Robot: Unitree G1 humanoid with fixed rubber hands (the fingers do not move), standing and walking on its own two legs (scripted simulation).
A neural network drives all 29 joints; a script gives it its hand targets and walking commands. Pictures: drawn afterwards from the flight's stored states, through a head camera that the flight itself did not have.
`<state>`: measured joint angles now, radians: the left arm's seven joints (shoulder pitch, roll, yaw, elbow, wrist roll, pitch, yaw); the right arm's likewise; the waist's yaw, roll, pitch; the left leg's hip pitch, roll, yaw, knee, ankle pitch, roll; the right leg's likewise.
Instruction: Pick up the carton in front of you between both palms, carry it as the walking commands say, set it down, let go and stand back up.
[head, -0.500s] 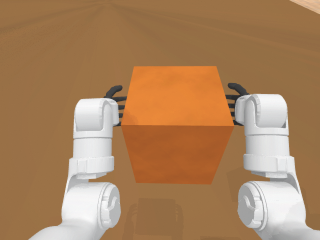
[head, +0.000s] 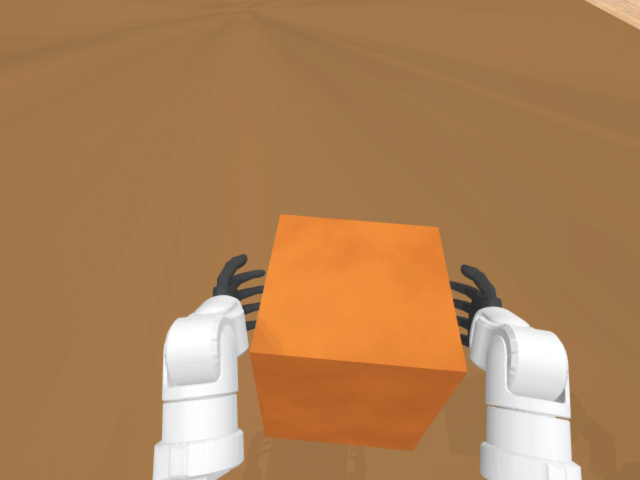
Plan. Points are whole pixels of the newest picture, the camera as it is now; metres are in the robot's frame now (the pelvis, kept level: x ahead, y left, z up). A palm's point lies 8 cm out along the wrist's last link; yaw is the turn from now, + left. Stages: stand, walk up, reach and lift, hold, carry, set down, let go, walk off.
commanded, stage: carry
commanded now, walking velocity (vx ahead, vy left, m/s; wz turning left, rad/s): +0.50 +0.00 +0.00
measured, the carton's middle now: (348, 336) +0.33 +0.01 +0.00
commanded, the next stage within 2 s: none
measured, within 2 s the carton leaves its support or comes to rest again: neither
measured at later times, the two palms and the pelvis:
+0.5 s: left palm (263, 148) +0.65 +0.17 +0.09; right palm (431, 161) +0.62 -0.13 +0.09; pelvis +0.36 +0.03 -0.01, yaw -5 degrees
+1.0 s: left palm (307, 71) +0.95 +0.11 +0.11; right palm (436, 81) +0.94 -0.19 +0.10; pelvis +0.68 -0.03 +0.01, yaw -2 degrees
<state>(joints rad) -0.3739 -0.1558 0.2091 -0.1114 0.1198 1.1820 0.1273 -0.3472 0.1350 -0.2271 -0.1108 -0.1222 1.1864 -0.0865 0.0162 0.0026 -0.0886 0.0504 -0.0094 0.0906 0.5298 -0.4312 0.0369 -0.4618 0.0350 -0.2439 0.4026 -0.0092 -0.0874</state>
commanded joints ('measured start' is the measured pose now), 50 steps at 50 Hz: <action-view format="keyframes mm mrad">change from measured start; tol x32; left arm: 1 -358 -1042 -789 -100 -383 9 -272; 50 -314 -930 -781 -194 -438 43 -300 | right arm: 1 -427 1017 772 -163 408 14 280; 50 -414 929 811 -224 448 52 261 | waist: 1 4 -133 -526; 17 8 -148 -86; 23 -35 299 -420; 42 -30 111 -157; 46 11 -376 -276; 50 9 -73 -292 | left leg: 1 -806 4 -159 905 -42 -16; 20 -310 20 137 -84 379 2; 24 290 415 -583 -207 457 248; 40 -84 280 -32 -325 309 72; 50 -785 129 -76 609 18 -36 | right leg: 1 940 -403 665 -11 387 -260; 8 475 -293 320 -231 7 -114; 18 503 -231 154 -146 292 -28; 21 328 -157 64 263 322 40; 25 -265 -55 258 929 -454 50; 43 150 -65 9 14 -128 74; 46 704 -428 679 -125 -192 -122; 50 589 -405 500 -128 84 -90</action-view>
